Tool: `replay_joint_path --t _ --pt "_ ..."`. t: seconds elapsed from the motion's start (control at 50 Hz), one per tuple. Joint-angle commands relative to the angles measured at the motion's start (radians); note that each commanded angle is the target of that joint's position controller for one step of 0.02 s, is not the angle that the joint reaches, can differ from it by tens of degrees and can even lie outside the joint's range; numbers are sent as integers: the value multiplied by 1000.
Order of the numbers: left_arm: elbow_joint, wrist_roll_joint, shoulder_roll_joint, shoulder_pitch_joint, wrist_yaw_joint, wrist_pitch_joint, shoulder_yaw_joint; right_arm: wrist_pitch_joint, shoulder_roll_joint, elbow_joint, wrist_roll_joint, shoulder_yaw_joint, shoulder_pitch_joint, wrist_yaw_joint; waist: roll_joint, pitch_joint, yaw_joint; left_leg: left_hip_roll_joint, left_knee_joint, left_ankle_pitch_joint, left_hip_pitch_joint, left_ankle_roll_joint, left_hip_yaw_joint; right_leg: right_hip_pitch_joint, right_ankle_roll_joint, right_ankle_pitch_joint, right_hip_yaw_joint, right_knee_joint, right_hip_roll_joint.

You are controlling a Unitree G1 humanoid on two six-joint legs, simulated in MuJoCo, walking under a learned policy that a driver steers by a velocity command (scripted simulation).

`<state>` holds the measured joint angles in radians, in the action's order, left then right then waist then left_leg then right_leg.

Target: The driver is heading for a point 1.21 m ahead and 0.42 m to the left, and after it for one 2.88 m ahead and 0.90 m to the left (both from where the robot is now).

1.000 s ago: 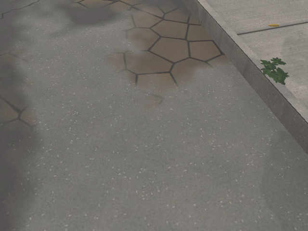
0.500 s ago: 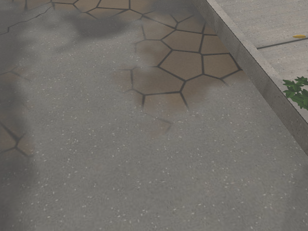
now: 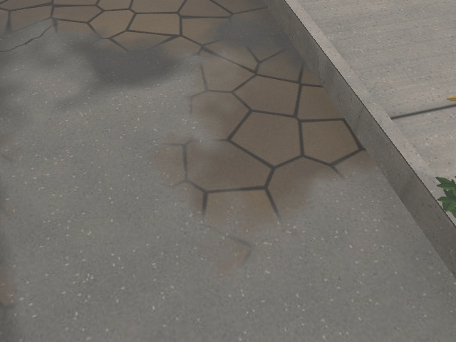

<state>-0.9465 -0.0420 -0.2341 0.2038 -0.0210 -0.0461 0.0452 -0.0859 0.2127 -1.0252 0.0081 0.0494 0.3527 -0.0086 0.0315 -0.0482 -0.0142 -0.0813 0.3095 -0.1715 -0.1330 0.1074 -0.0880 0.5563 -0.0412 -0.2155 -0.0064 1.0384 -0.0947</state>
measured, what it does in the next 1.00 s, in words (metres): walks ahead, turning left: right foot, then left foot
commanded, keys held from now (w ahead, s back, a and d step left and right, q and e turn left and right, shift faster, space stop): w+q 1.00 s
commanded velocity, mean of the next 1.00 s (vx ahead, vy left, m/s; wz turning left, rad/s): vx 0.50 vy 0.00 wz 0.51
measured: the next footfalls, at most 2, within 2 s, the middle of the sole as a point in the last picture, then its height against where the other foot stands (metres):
right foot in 0.28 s outside the picture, level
left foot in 0.82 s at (173, 331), level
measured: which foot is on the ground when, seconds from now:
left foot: down 0.00-0.28, up 0.30-0.80, down 0.82-1.00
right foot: up 0.00-0.26, down 0.28-0.84, up 0.86-1.00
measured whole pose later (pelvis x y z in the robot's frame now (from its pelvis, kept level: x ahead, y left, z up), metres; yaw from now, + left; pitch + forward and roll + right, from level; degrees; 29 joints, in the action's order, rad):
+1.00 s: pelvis +0.49 +0.10 -0.01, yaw +34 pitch +0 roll +0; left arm -0.81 -0.04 -0.25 0.21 -0.01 -0.05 0.05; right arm -0.02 0.27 -0.85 0.00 0.07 0.25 -0.01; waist 0.02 -0.07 0.01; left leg -0.13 0.43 -0.19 -0.25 0.14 -0.03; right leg 0.50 0.03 -0.33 -0.01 1.16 -0.12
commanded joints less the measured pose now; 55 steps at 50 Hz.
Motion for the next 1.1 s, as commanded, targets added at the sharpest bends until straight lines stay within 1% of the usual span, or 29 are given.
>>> replay_joint_path --t 0.02,0.1,0.18,0.22,0.26,0.28,0.3,0.32,0.34,0.36,0.38,0.42,0.5,0.6,0.7,0.72,0.76,0.78,0.8,0.82,0.84,0.86,0.88,0.9,0.92,0.96,0.98,1.04,1.1 --pt "63 1 -37 -32 -4 5 4 -15 114 36 -4 16 27 4 -73 -40 22 250 -194 191 -32 131 240 69 45 106 24 -128 -17" --pt "119 14 -30 -184 -3 0 -6 -7 122 25 -1 19 98 7 -91 -36 -27 229 -156 263 28 111 239 55 67 207 40 -333 19" --pt "171 23 -50 -282 2 -9 -7 3 136 26 9 26 140 15 -109 -27 -57 251 -77 350 122 112 286 50 60 180 26 -423 44" --pt "181 27 -72 -256 5 -20 -1 7 154 39 14 35 113 22 -118 -18 -30 265 -27 390 133 92 314 -23 42 120 11 -477 55" --pt "143 26 -104 -99 15 -37 14 8 176 58 12 45 62 20 -107 43 45 238 122 494 85 58 308 -256 12 62 27 -559 96" --pt "102 11 -142 54 27 -53 31 5 158 66 5 43 52 14 -43 135 108 171 325 449 8 36 259 -472 -17 74 -5 -607 59" --pt "97 -15 -229 226 41 -61 51 1 97 111 -3 28 60 13 82 305 155 94 623 142 -143 17 192 -712 -61 -96 -263 -629 -201" --pt "103 -18 -304 189 38 -45 69 7 23 138 -36 19 174 13 322 366 75 -35 853 -399 -452 -7 120 -861 -164 -169 -690 -777 -387" --pt "125 -4 -193 102 35 -30 50 26 121 106 -8 36 136 20 123 246 51 57 943 -327 -517 6 165 -739 -153 -288 -641 -790 -341" --pt "138 5 -111 30 32 -31 29 28 123 113 1 41 68 9 25 122 40 94 924 -223 -514 3 168 -606 -128 -241 -469 -799 -286" --pt "134 4 -83 5 30 -36 21 30 95 122 3 38 34 1 11 70 25 124 891 -163 -485 -7 163 -518 -108 -98 -337 -822 -241" --pt "111 13 -61 25 36 -49 14 53 79 130 24 39 16 -17 68 40 3 154 854 -123 -447 -29 149 -445 -78 60 -173 -847 -181" --pt "80 27 -75 96 32 -78 21 82 63 179 27 34 -82 -37 56 33 -3 169 838 -33 -528 -51 123 -464 -92 263 -30 -871 -178" --pt "60 21 -83 139 31 -75 23 80 53 253 24 15 -265 -60 46 -19 21 169 592 133 -555 -67 71 -472 -92 325 119 -892 -147" --pt "33 21 -127 208 41 -61 34 77 59 313 30 2 -397 -72 43 -47 54 145 376 108 -487 -19 -17 -576 -80 427 201 -861 -183" --pt "27 20 -133 218 44 -54 35 77 65 319 33 4 -403 -71 45 -45 53 131 352 71 -472 -3 -31 -608 -76 499 217 -830 -189" --pt "21 18 -161 224 49 -38 42 78 81 316 37 12 -366 -62 67 -10 29 70 321 -33 -382 34 -71 -655 -64 793 255 -702 -192" --pt "19 18 -178 225 50 -27 46 76 95 300 37 20 -300 -57 73 31 1 32 304 -81 -306 57 -82 -670 -63 911 266 -583 -192" --pt "22 20 -190 223 49 -16 49 68 116 269 39 33 -187 -48 64 98 -44 -7 258 -92 -174 84 -80 -643 -57 915 276 -407 -188" --pt "39 20 -187 209 46 -10 47 59 161 214 49 56 -18 -33 7 193 -120 9 189 -77 71 123 -9 -495 -25 732 290 -149 -168" --pt "102 33 -80 235 32 -14 23 58 276 214 55 87 33 -17 -191 298 -94 304 158 -195 387 224 420 -102 29 41 282 195 -65" --pt "164 26 -119 157 20 -26 33 70 329 242 23 96 39 -11 -208 356 -94 444 -9 -127 464 315 859 131 63 -351 92 398 100" --pt "189 23 -138 36 16 -33 36 79 301 225 13 89 22 -2 -82 216 -103 405 -29 -43 393 277 689 235 51 -240 -3 392 36" --pt "187 32 -118 42 15 -45 27 75 249 220 4 76 -29 4 -54 110 -60 375 -35 71 249 245 560 207 44 -142 -2 305 -3" --pt "167 26 -114 67 18 -45 27 67 207 226 2 65 -81 7 -16 60 -10 313 -46 185 135 200 467 135 44 -108 -7 214 -32" --pt "155 -7 -108 117 16 -9 27 49 166 236 -9 50 -127 9 -38 64 45 239 -62 310 19 175 367 17 66 -97 -15 136 -48" --pt "159 -11 -103 117 12 6 27 37 166 235 -12 48 -113 6 -41 75 50 224 -64 353 4 178 356 5 76 -97 -8 120 -42" --pt "182 -7 -85 53 3 26 22 23 188 218 -9 51 -49 2 -51 52 36 199 -104 329 -16 164 328 53 94 -3 12 18 -37" --pt "216 -4 -89 -64 0 27 19 18 174 194 -8 44 31 2 -73 13 -10 197 -129 340 41 126 327 133 91 114 16 -116 -36"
